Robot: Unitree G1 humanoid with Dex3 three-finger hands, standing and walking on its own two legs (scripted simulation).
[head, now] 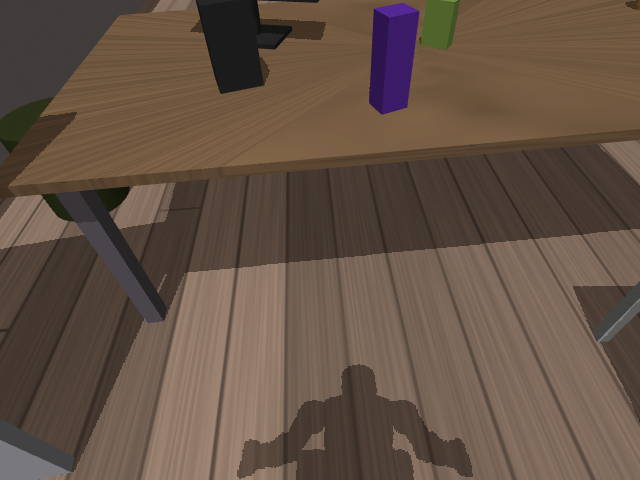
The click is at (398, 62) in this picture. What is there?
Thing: carton on end
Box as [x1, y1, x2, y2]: [369, 3, 419, 114]
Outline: 404,3 374,9 369,103 381,114 406,107 419,11
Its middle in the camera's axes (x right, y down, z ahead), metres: +0.18 -0.44 +0.96
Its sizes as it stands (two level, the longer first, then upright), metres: 0.077 0.069 0.232
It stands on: a support 0.72 m high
